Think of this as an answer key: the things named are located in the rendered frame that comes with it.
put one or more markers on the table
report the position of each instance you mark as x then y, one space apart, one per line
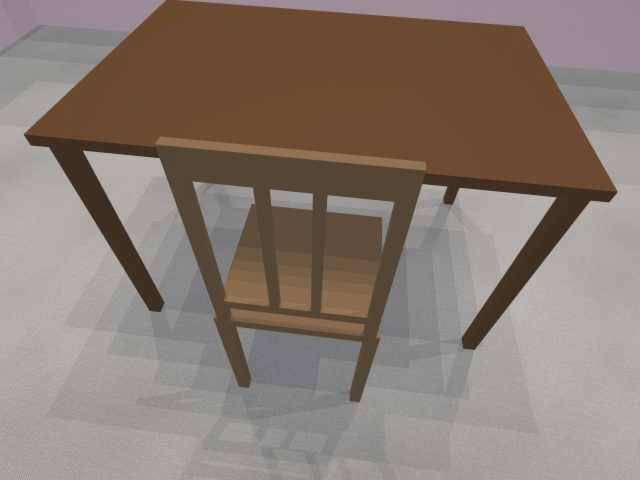
475 101

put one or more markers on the chair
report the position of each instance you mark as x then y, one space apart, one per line
308 272

